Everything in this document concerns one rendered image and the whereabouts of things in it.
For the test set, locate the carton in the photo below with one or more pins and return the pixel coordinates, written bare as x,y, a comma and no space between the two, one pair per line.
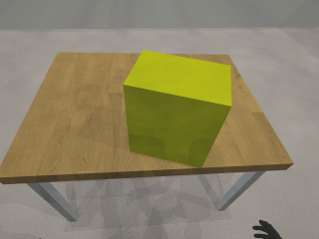
176,106

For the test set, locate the table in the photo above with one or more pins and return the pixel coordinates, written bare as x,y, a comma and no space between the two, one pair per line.
76,129

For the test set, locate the robot right hand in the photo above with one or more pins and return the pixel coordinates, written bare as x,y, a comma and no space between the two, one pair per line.
267,228

